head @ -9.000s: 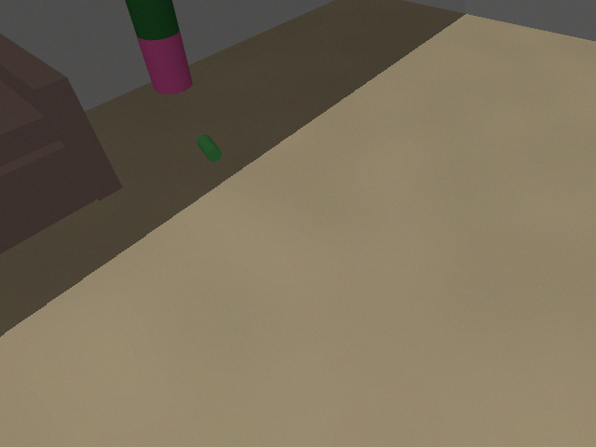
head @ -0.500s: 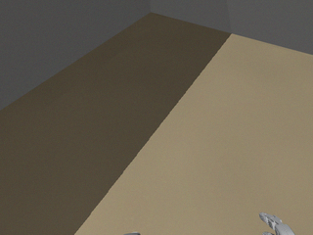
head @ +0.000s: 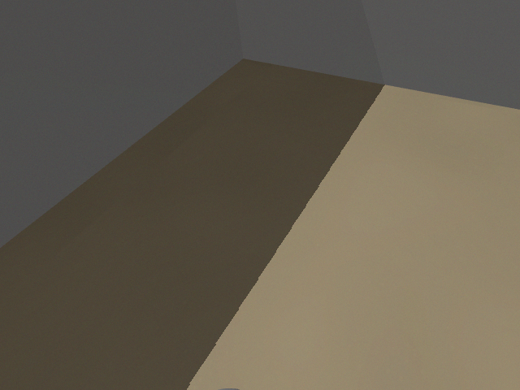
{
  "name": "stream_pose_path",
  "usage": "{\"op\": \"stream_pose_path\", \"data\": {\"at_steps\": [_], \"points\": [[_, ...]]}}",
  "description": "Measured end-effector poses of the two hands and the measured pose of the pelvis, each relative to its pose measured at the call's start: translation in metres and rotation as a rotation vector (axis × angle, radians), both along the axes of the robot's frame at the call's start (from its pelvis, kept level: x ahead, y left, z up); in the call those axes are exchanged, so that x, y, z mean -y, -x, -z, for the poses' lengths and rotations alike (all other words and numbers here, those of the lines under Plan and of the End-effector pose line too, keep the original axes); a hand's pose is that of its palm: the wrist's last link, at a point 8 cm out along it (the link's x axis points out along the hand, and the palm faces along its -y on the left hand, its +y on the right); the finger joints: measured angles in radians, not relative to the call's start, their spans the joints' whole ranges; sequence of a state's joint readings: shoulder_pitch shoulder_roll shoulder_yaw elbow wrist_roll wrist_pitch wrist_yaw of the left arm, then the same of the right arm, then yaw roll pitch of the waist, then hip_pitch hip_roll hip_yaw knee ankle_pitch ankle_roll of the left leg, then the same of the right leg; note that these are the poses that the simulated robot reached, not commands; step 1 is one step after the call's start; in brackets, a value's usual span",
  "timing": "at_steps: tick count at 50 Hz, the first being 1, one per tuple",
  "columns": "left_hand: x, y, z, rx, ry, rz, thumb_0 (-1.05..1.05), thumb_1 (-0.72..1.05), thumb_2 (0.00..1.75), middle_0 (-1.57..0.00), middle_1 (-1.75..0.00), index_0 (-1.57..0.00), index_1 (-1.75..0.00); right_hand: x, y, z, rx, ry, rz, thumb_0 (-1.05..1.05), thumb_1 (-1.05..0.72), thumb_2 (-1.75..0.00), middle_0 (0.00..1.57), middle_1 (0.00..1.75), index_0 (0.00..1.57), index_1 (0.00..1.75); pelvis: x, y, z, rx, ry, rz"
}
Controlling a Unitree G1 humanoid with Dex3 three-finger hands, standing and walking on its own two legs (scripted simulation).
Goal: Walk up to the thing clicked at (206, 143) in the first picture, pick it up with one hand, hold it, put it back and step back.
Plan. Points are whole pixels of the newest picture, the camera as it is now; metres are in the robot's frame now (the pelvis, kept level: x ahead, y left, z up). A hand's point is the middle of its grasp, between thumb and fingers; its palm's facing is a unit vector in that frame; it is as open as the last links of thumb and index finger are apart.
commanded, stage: walk up
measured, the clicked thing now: out of the picture -0.24 +0.98 -0.73
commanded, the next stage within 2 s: none
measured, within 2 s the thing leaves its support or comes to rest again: neither
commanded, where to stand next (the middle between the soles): +0.87 +0.06 m, yaw -2 degrees
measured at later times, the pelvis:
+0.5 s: pelvis +0.25 +0.04 +0.00, yaw +0 degrees
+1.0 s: pelvis +0.44 +0.01 +0.00, yaw +0 degrees
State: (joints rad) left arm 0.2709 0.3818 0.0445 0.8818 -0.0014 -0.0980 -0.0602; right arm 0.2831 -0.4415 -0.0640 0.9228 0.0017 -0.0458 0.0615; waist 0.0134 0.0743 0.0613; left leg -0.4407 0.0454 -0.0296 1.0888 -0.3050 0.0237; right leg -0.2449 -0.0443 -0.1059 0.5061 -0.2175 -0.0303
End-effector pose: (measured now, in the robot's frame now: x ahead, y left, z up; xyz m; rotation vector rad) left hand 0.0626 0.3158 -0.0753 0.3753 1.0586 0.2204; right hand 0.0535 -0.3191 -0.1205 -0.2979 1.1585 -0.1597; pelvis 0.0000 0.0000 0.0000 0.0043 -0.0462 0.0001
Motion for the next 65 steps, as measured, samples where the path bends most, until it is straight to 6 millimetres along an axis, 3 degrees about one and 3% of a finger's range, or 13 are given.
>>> {"op": "stream_pose_path", "data": {"at_steps": [5, 10, 14, 17, 22, 27, 32, 37, 40, 46, 55, 59, 65], "points": [[-0.002, -0.018, 0.004, -0.063, 0.018, -0.036, 0.01, 0.9, 0.9, -0.21, -0.3, -0.21, -0.3, -0.007, -0.066, -0.012, 0.014, -0.006, -0.05, 0.0, -0.9, -0.9, 0.2, 0.3, 0.2, 0.3, -0.001, -0.048, -0.006, -0.014, 0.016, -0.011], [-0.018, -0.045, 0.022, -0.111, 0.037, -0.075, 0.01, 0.9, 0.9, -0.21, -0.3, -0.21, -0.3, -0.02, -0.139, -0.018, 0.017, 0.018, -0.094, 0.0, -0.9, -0.9, 0.2, 0.3, 0.2, 0.3, -0.011, -0.101, 0.001, -0.016, 0.041, -0.024], [-0.04, -0.078, 0.047, -0.16, 0.045, -0.092, 0.01, 0.9, 0.9, -0.21, -0.3, -0.21, -0.3, -0.036, -0.205, -0.019, 0.068, 0.055, -0.111, 0.0, -0.9, -0.9, 0.2, 0.3, 0.2, 0.3, -0.029, -0.151, 0.016, -0.016, 0.034, -0.027], [-0.047, -0.113, 0.055, -0.188, 0.054, -0.088, 0.01, 0.9, 0.9, -0.21, -0.3, -0.21, -0.3, -0.047, -0.241, -0.025, 0.134, 0.069, -0.102, 0.0, -0.9, -0.9, 0.2, 0.3, 0.2, 0.3, -0.039, -0.177, 0.017, -0.01, 0.028, -0.021], [-0.047, -0.187, 0.046, -0.135, 0.077, -0.032, 0.01, 0.9, 0.9, -0.2, -0.3, -0.21, -0.29, -0.056, -0.268, -0.042, 0.144, 0.071, -0.06, 0.0, -0.9, -0.9, 0.2, 0.3, 0.2, 0.3, -0.043, -0.221, 0.003, -0.006, 0.012, -0.008], [-0.041, -0.254, 0.035, -0.098, 0.081, 0.018, 0.01, 0.9, 0.9, -0.2, -0.3, -0.21, -0.29, -0.05, -0.284, -0.041, 0.108, 0.068, -0.032, 0.0, -0.9, -0.9, 0.2, 0.3, 0.2, 0.3, -0.041, -0.263, -0.003, -0.005, -0.003, 0.004], [-0.029, -0.32, 0.026, -0.07, 0.059, 0.049, 0.01, 0.9, 0.9, -0.2, -0.3, -0.21, -0.29, -0.031, -0.3, -0.024, 0.048, 0.049, 0.007, 0.0, -0.9, -0.9, 0.2, 0.3, 0.2, 0.3, -0.029, -0.308, 0.002, -0.007, -0.019, 0.009], [-0.013, -0.377, 0.025, -0.008, 0.006, 0.05, 0.01, 0.9, 0.9, -0.2, -0.3, -0.21, -0.29, -0.009, -0.332, 0.008, -0.007, 0.032, 0.03, 0.0, -0.9, -0.9, 0.2, 0.3, 0.2, 0.3, -0.01, -0.356, 0.019, 0.001, -0.002, 0.005], [-0.004, -0.394, 0.016, 0.02, 0.005, 0.034, 0.01, 0.9, 0.9, -0.21, -0.3, -0.21, -0.29, -0.008, -0.36, 0.01, -0.028, 0.018, 0.015, 0.01, -0.9, -0.9, 0.2, 0.3, 0.2, 0.3, -0.006, -0.375, 0.014, 0.006, -0.009, 0.005], [-0.006, -0.406, 0.003, -0.022, -0.001, 0.006, 0.01, 0.9, 0.9, -0.21, -0.3, -0.21, -0.3, -0.015, -0.421, -0.002, 0.012, -0.01, -0.022, 0.0, -0.9, -0.9, 0.2, 0.3, 0.2, 0.3, -0.008, -0.413, 0.0, -0.001, 0.002, 0.004], [-0.046, -0.436, 0.025, -0.089, 0.02, -0.044, 0.01, 0.9, 0.9, -0.21, -0.3, -0.21, -0.3, -0.035, -0.504, -0.018, 0.023, 0.046, -0.068, 0.0, -0.9, -0.9, 0.2, 0.3, 0.2, 0.3, -0.035, -0.481, 0.006, -0.01, 0.035, -0.016], [-0.067, -0.464, 0.047, -0.132, 0.03, -0.049, 0.01, 0.9, 0.9, -0.21, -0.3, -0.21, -0.3, -0.049, -0.538, -0.023, 0.082, 0.091, -0.054, 0.0, -0.9, -0.9, 0.2, 0.3, 0.2, 0.3, -0.054, -0.512, 0.016, -0.002, 0.011, -0.009], [-0.068, -0.527, 0.046, -0.119, 0.059, -0.001, 0.01, 0.9, 0.9, -0.2, -0.3, -0.21, -0.29, -0.063, -0.553, -0.037, 0.079, 0.097, -0.013, 0.0, -0.9, -0.9, 0.2, 0.3, 0.2, 0.3, -0.061, -0.546, 0.005, 0.004, 0.005, 0.002]]}}
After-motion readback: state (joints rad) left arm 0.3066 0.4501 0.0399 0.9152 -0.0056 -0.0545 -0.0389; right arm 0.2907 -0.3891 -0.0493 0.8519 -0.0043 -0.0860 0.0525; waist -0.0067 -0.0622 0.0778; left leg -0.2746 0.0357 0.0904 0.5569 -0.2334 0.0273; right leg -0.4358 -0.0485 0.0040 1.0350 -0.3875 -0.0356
